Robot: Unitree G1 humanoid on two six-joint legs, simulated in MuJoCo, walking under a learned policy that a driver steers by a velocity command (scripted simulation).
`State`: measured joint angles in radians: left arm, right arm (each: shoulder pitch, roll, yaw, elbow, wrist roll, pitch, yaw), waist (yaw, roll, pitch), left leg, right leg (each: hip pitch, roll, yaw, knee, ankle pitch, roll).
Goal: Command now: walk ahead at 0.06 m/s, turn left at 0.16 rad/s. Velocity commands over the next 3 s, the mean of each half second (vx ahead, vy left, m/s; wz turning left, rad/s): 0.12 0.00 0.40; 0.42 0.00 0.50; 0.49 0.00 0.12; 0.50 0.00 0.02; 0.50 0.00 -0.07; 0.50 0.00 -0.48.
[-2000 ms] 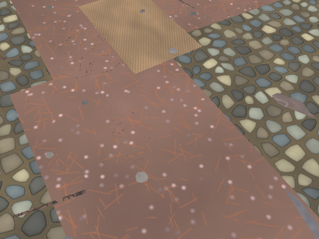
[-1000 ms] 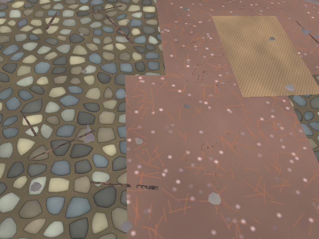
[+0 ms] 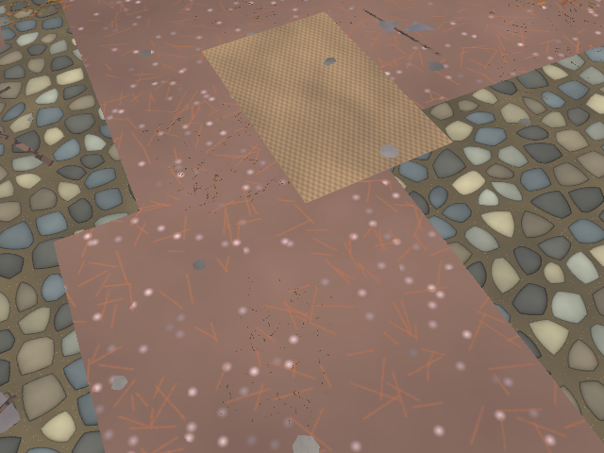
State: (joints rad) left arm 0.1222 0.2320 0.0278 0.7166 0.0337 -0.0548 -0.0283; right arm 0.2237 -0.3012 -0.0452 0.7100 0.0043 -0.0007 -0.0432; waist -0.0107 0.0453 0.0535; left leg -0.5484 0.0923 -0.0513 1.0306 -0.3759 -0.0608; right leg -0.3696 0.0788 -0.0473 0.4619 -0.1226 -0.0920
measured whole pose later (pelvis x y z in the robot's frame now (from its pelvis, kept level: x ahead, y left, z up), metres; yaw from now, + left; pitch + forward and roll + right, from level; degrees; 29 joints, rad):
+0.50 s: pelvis +0.07 +0.06 +0.01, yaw +16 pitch +3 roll -2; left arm 0.12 0.33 0.09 0.76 0.00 -0.05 -0.02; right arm 0.36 -0.27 -0.05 0.69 0.01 -0.02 -0.01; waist -0.02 -0.03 0.00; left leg -0.17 -0.01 -0.06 0.41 -0.28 0.05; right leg -0.55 -0.01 0.00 0.94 -0.30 0.00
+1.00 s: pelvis +0.31 +0.10 +0.01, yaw +31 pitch +2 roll -2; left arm 0.29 0.27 0.07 0.83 0.00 -0.10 -0.02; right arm 0.25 -0.31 -0.06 0.64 0.02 -0.03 -0.01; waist 0.04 0.06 0.01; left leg -0.60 0.06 -0.07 1.09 -0.30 0.02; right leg -0.17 0.03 -0.06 0.35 -0.21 -0.04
